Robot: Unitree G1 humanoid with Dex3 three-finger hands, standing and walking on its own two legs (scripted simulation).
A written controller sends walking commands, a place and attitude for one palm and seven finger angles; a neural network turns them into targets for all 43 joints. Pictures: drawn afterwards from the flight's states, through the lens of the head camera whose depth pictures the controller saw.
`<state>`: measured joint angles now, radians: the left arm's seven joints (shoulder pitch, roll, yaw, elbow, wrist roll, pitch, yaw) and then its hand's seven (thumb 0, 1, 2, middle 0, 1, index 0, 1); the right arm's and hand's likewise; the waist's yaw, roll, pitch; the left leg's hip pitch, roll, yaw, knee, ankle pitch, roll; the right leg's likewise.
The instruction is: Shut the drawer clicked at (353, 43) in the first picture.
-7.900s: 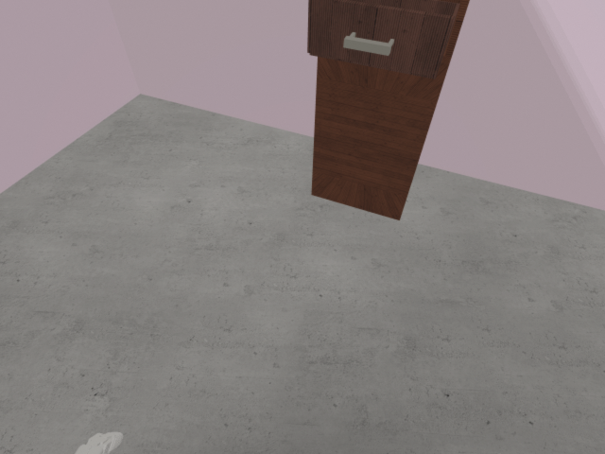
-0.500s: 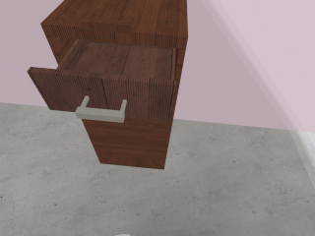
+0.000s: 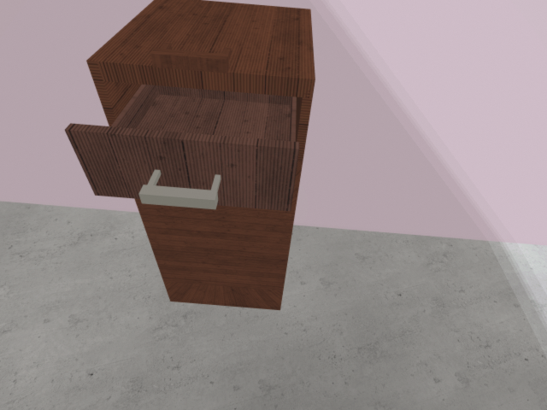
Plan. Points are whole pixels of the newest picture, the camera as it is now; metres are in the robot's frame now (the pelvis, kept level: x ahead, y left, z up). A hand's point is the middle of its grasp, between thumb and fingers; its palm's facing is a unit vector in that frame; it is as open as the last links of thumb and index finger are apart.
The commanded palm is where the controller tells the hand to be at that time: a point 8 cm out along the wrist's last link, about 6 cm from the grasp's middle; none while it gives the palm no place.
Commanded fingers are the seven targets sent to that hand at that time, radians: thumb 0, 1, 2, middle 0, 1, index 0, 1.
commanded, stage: come to a stop and stand still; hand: left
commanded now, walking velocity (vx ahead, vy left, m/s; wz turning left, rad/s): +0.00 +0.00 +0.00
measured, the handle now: (183, 187) +0.45 +0.18 +0.08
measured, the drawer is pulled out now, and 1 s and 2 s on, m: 0.17 0.17 0.17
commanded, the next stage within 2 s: look again from close up in 0.32 s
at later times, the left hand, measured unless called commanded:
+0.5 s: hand out of the picture -0.05 +0.17 -0.17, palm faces +0.04 -0.99 -0.13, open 7.4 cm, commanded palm none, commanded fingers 0.00 0.90 0.90 -0.20 -0.30 -0.20 -0.30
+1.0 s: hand out of the picture -0.06 +0.17 -0.16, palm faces +0.06 -0.99 -0.14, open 7.4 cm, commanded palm none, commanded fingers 0.00 0.90 0.90 -0.20 -0.30 -0.20 -0.30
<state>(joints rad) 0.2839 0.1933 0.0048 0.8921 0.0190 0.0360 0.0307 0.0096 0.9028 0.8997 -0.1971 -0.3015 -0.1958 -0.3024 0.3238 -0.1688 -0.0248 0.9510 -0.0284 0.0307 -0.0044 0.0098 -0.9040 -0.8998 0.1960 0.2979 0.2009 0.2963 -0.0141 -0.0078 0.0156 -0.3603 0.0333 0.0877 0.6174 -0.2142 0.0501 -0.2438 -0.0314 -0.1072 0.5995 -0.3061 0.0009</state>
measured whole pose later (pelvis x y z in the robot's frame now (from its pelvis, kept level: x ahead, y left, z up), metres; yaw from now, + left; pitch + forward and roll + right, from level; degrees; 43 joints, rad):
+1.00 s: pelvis +0.00 +0.03 +0.01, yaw +0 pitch -1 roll -1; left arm 0.43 0.10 0.00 1.09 0.03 0.00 0.04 0.01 0.90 0.90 -0.20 -0.30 -0.19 -0.30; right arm 0.29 -0.13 -0.03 1.13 -0.01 0.03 -0.01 0.02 -0.92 -0.90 0.20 0.30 0.20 0.30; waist 0.01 0.00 0.00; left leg -0.31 -0.03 0.11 0.42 -0.11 0.08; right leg -0.22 -0.05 -0.04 0.45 -0.22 0.03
